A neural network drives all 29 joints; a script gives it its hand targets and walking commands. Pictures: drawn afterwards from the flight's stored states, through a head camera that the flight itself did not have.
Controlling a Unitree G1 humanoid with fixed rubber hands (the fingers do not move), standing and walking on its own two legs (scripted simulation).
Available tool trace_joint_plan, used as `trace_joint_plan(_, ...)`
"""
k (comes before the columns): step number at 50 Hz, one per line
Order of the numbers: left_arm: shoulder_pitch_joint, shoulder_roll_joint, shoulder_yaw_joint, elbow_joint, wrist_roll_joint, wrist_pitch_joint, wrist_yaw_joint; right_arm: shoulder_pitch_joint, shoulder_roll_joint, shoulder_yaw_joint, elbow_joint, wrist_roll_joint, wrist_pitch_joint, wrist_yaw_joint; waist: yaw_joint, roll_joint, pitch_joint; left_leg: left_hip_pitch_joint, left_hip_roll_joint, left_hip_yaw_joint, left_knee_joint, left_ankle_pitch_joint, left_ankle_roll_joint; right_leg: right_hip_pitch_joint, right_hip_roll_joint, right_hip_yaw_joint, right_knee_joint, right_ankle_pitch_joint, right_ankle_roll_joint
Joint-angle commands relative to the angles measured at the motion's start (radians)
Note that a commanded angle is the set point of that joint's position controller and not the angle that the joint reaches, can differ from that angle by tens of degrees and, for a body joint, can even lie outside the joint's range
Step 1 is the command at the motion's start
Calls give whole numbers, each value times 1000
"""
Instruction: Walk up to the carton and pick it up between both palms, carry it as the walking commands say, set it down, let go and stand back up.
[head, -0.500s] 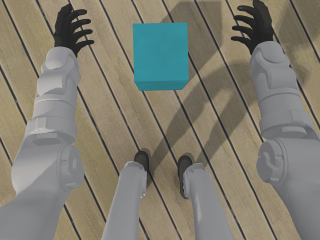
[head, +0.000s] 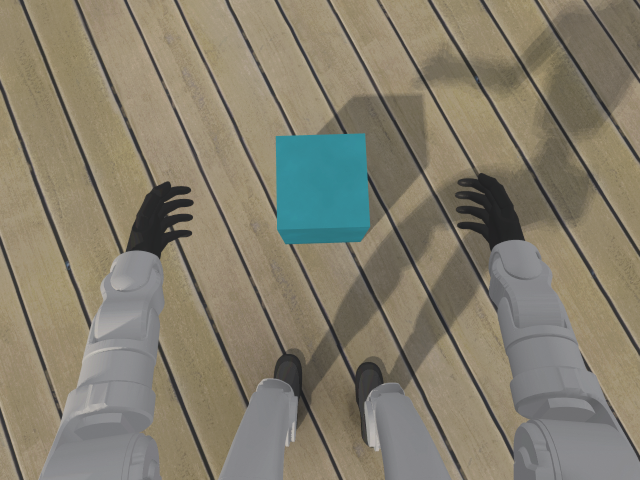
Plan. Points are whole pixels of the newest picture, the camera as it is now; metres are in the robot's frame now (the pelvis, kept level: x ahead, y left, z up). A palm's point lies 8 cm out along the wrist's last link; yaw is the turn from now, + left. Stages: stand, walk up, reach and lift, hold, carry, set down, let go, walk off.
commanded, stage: let go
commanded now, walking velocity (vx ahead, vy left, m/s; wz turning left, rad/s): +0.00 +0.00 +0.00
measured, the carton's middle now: (321, 193) +0.59 +0.02 -0.60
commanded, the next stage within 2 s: stand in 0.98 s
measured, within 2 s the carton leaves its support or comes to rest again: neither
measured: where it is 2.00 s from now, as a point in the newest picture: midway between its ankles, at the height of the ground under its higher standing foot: (329, 414)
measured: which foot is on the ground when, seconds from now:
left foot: down 0.00-1.00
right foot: down 0.00-1.00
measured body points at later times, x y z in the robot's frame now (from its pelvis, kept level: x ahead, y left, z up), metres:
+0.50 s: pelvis +0.04 -0.01 +0.06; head +0.10 -0.01 +0.51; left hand +0.22 +0.23 -0.02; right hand +0.23 -0.24 -0.02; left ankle +0.04 +0.11 -0.68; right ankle +0.02 -0.12 -0.68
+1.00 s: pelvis +0.05 +0.00 +0.06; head +0.05 +0.00 +0.51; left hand +0.21 +0.24 -0.01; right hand +0.22 -0.24 -0.01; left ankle +0.04 +0.11 -0.68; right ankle +0.02 -0.11 -0.68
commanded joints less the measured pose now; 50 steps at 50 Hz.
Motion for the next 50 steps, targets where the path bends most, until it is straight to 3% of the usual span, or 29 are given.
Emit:
trace_joint_plan(1,34,75,-22,-107,-24,-35,-15,5,-80,8,-110,19,-40,12,0,-3,-842,749,-3,-31,-16,552,-33,425,19,-23,-67,423,31)
trace_joint_plan(9,283,64,-71,-67,-51,-110,-12,309,-70,42,-69,46,-114,30,-13,7,-451,782,4,-19,-176,280,-36,613,-5,-10,-217,258,12)
trace_joint_plan(24,755,92,-165,-234,-75,-122,-15,753,-103,139,-249,83,-130,52,-10,-29,-67,1107,-9,0,-385,236,-13,974,-24,8,-434,254,6)
trace_joint_plan(32,712,107,-168,-241,-70,-37,-31,749,-109,138,-251,67,-47,69,-16,-21,130,1162,-9,20,-409,70,-31,963,-28,0,-479,73,-2)
trace_joint_plan(42,749,107,-164,-251,-47,13,-24,772,-106,138,-257,69,-6,66,-18,-5,129,1186,-13,8,-409,191,-13,1049,-11,-8,-458,216,6)
trace_joint_plan(49,731,117,-163,-276,-45,52,7,772,-130,145,-234,94,-26,43,-20,7,63,1167,-16,-15,-381,258,-29,1054,-9,-7,-421,297,10)
trace_joint_plan(50,722,231,-146,-137,-42,-10,52,735,-230,124,-93,38,-60,1,-2,-46,103,1030,58,-32,-376,153,-34,968,-64,18,-422,135,31)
